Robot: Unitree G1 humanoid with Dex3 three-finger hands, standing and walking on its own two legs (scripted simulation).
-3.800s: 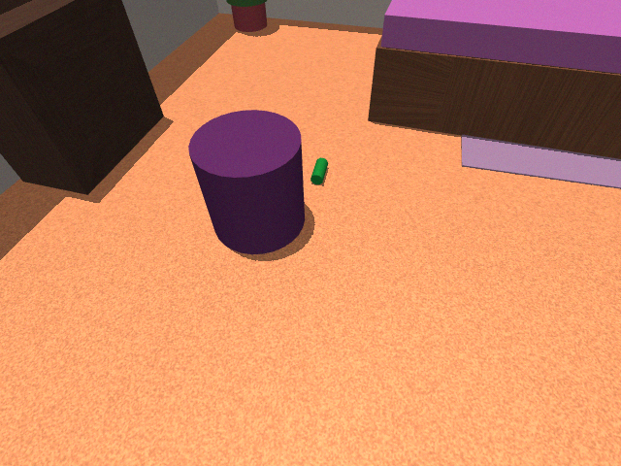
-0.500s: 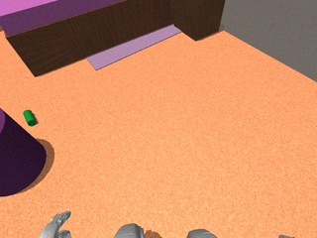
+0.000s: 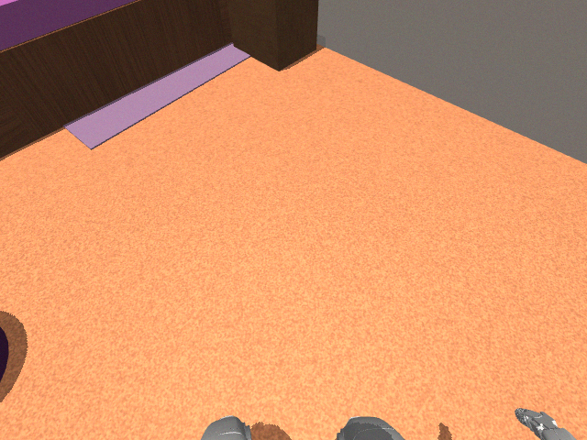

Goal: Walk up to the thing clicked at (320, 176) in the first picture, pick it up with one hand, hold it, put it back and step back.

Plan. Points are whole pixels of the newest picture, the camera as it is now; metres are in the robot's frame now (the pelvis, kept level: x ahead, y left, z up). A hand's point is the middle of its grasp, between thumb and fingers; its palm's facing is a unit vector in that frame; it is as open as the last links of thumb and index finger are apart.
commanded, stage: walk up
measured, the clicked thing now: out of the picture +0.78 +1.30 -0.71
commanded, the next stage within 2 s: stand in 1.86 s
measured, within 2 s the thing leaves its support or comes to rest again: neither
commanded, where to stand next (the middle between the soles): +0.06 +0.02 m, yaw -11 degrees
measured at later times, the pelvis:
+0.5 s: pelvis -0.01 +0.00 +0.00, yaw -8 degrees
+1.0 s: pelvis -0.02 +0.01 +0.03, yaw -12 degrees
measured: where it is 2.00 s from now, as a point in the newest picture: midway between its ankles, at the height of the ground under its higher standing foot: outside the picture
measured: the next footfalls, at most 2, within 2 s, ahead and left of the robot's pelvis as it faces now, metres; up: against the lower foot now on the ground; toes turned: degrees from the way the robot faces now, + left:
left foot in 0.30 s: +0.06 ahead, +0.14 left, +0.00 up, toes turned -5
